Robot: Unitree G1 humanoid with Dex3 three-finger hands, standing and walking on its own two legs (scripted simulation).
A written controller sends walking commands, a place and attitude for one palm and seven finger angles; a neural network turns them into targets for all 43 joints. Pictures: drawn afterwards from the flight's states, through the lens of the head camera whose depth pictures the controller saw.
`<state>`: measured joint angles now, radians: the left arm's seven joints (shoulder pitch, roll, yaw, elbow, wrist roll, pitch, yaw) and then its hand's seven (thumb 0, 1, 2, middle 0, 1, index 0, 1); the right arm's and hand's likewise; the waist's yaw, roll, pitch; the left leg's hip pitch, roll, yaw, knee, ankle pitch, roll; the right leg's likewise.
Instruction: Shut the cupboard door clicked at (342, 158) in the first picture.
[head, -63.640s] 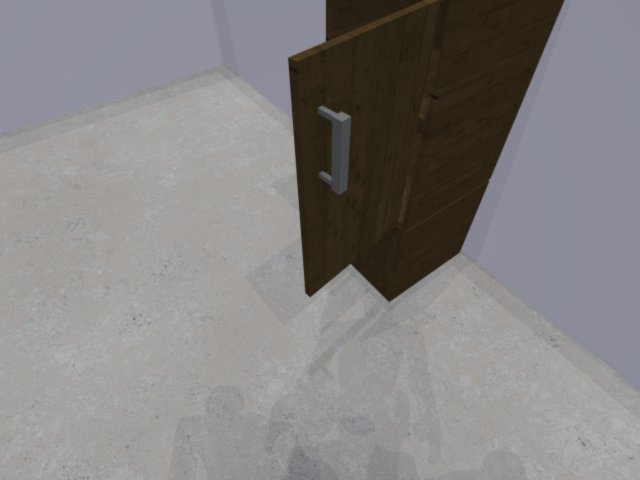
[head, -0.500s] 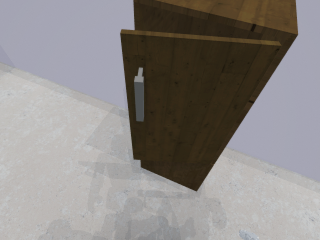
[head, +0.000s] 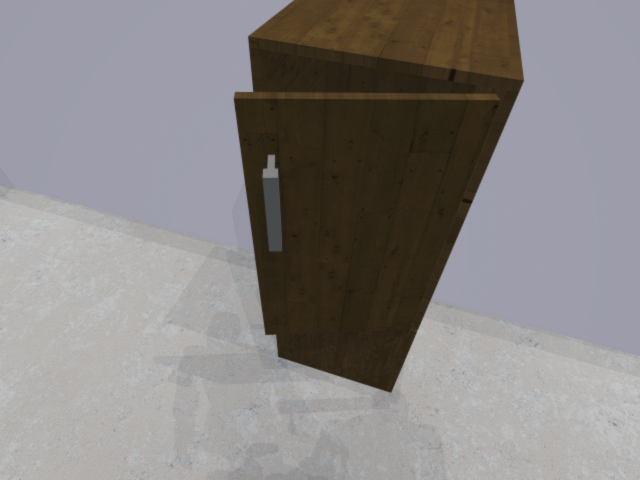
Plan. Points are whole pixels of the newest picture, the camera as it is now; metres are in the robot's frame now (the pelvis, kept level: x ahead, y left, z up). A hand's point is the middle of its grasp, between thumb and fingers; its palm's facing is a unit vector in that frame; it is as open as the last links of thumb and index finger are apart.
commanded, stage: come to a stop and stand still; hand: left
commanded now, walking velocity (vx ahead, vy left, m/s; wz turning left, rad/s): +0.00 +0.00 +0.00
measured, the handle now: (273, 204) +0.48 +0.10 +0.08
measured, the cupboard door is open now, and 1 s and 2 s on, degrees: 21 21 21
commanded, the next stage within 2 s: look again from close up in 0.30 s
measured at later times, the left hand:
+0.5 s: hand out of the picture -0.05 +0.15 -0.18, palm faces +0.04 -0.99 -0.16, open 7.4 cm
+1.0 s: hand out of the picture +0.05 +0.17 -0.18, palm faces +0.00 -0.97 -0.24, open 7.4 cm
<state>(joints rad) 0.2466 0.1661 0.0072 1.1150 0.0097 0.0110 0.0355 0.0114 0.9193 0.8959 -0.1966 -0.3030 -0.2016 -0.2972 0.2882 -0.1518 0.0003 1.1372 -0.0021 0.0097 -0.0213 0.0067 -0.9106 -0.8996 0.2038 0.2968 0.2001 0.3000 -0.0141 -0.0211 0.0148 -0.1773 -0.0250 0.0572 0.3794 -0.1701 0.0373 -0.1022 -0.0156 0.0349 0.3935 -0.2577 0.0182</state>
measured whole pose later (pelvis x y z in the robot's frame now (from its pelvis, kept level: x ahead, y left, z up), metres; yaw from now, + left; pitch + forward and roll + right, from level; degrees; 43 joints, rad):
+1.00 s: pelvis +0.02 -0.01 -0.01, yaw +0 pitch +0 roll +1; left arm 0.26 0.19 -0.01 1.06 0.01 -0.03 0.04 0.01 0.90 0.90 -0.20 -0.30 -0.20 -0.30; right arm 0.22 -0.19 0.01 1.08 -0.01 -0.03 -0.02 0.01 -0.91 -0.90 0.20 0.30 0.20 0.30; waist 0.00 0.00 0.01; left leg -0.22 -0.01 0.06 0.47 -0.25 0.02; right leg -0.15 0.00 0.04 0.49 -0.34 0.00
